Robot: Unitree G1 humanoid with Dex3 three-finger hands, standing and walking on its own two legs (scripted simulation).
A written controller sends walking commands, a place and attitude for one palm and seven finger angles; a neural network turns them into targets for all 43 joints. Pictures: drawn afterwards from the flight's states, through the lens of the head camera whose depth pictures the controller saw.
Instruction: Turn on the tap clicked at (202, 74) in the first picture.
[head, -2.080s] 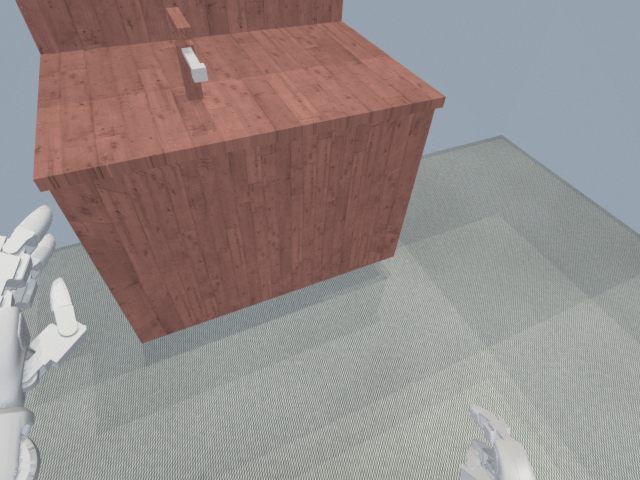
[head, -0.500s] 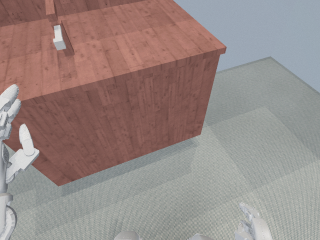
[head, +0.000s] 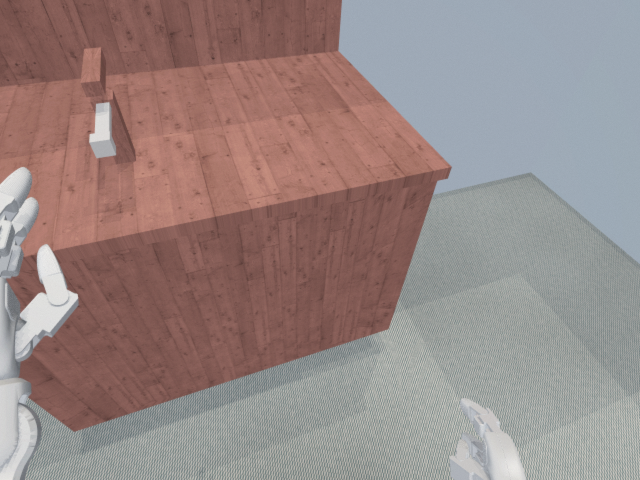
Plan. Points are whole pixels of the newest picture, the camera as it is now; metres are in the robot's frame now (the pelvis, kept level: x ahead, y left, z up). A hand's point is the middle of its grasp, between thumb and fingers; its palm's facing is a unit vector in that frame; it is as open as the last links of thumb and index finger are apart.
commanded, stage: take the last steps up to it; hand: left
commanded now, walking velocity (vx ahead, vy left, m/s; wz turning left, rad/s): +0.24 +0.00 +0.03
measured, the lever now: (103, 144) +0.54 +0.37 +0.13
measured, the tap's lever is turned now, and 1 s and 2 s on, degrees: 0 0 0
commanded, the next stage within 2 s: come to a stop and stand still in 0.46 s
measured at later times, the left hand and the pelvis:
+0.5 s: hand (179, 231) +0.31 +0.17 +0.19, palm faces +0.40 -0.80 -0.44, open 7.4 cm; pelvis +0.10 -0.06 +0.01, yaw +2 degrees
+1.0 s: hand (205, 220) +0.34 +0.15 +0.17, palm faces +0.41 -0.79 -0.46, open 7.4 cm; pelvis +0.13 -0.09 +0.01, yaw +2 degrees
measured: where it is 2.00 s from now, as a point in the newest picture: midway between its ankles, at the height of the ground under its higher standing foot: outside the picture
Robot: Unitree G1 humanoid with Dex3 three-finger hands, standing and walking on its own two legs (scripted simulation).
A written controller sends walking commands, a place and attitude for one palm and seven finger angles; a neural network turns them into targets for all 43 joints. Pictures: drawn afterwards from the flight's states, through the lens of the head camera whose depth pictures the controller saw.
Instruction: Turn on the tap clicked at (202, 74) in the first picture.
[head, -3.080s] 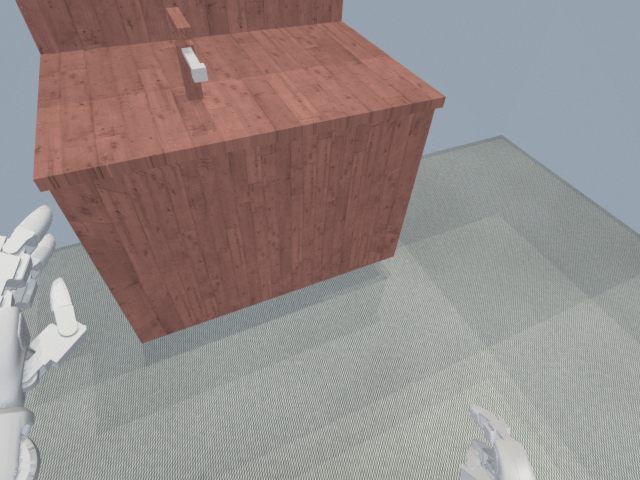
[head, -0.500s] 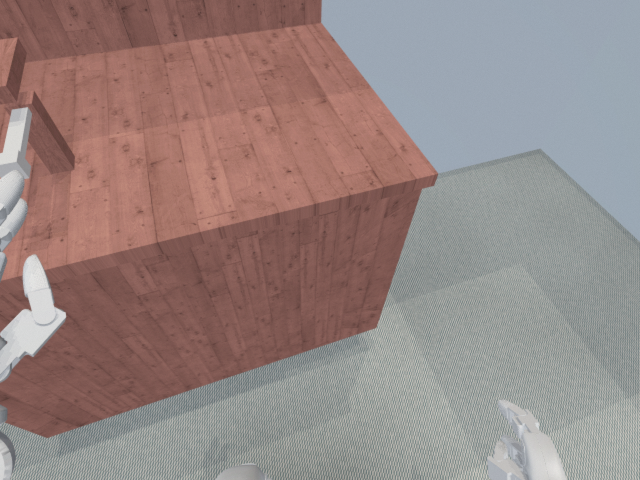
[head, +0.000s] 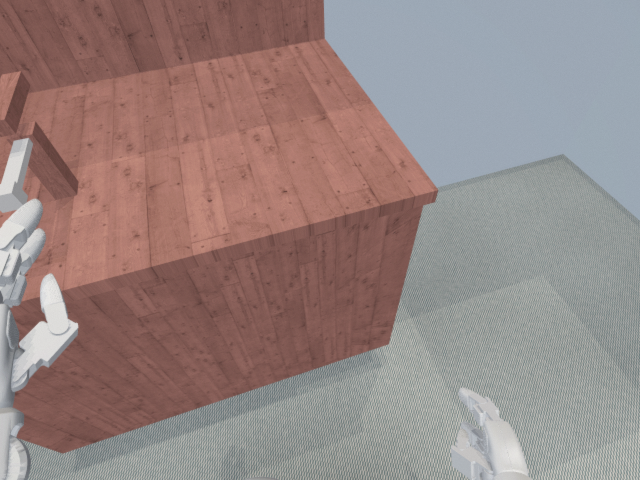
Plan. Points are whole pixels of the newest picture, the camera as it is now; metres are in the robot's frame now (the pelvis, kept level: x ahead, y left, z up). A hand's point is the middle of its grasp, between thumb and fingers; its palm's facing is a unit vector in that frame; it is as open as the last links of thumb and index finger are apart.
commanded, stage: come to a stop and stand still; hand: left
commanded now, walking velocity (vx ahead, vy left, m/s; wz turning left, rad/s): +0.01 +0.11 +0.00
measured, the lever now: (8, 197) +0.42 +0.44 +0.12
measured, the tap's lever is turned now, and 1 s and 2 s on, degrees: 0 0 0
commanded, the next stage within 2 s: look again from close up in 0.76 s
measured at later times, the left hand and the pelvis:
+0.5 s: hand (9, 406) +0.15 +0.26 +0.16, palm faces +0.44 -0.83 -0.34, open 7.4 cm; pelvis -0.06 +0.01 +0.00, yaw +0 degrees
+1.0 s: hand out of the picture +0.16 +0.30 +0.18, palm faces +0.49 -0.79 -0.36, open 7.4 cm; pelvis -0.08 +0.02 +0.00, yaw -1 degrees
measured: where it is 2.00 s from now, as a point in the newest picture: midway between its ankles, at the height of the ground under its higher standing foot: outside the picture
